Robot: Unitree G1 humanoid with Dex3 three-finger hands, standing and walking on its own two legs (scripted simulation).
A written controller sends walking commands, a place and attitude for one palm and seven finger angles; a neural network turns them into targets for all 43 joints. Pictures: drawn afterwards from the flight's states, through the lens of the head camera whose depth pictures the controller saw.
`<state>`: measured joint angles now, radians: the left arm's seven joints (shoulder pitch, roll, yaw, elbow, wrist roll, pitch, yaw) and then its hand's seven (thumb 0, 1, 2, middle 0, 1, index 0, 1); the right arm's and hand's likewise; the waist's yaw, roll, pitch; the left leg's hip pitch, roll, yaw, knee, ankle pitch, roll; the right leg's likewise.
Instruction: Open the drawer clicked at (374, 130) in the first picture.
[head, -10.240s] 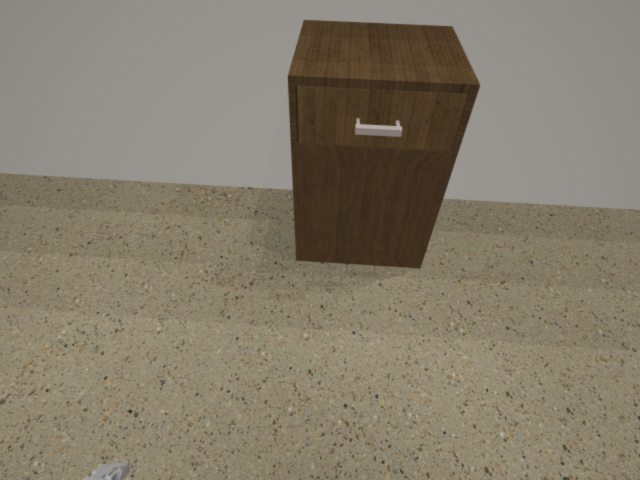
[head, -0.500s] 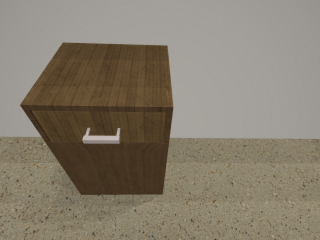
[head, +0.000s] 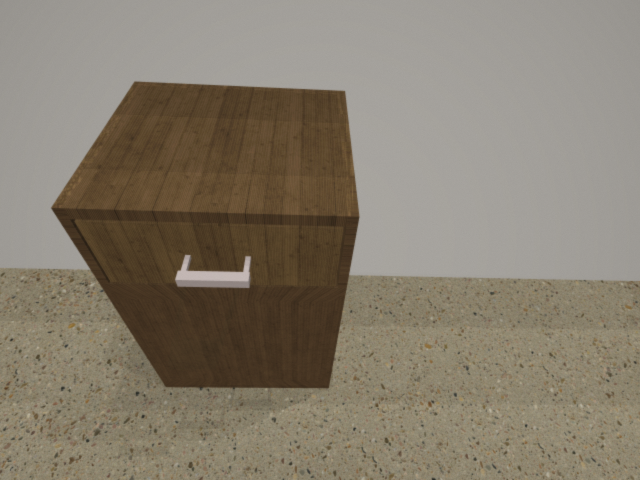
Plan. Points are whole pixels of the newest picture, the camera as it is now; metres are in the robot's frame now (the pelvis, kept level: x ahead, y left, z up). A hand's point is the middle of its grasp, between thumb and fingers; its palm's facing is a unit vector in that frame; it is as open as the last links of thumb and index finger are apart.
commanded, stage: look again from close up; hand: left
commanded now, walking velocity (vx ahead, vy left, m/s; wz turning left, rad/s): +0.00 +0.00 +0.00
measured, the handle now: (215, 270) +0.48 +0.22 -0.11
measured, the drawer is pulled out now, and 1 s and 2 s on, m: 0.00 0.00 0.00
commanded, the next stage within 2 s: raise the hand with hooked fingers in 0.10 s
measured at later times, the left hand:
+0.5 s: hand (190, 406) +0.21 +0.18 -0.03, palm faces +0.00 -0.44 -0.90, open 7.9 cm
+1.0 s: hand (187, 386) +0.23 +0.19 -0.02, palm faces -0.02 -0.11 -0.99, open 10.8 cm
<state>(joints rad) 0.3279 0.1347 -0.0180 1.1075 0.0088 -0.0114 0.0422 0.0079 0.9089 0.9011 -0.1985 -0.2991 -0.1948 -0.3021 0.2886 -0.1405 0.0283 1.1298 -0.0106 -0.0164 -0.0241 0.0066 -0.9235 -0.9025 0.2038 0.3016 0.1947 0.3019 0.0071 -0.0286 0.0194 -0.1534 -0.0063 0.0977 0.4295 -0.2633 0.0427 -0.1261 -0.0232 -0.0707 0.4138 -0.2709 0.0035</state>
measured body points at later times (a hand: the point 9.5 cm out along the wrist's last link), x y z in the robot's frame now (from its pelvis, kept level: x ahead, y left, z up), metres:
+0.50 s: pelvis -0.02 +0.00 -0.02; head -0.02 -0.04 +0.43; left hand +0.20 +0.20 +0.02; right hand +0.14 -0.26 -0.12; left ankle -0.02 +0.09 -0.74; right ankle -0.02 -0.11 -0.74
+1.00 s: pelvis -0.01 -0.06 -0.03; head +0.03 -0.10 +0.42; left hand +0.23 +0.19 +0.03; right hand +0.21 -0.25 -0.14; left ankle -0.01 +0.10 -0.74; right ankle -0.02 -0.11 -0.74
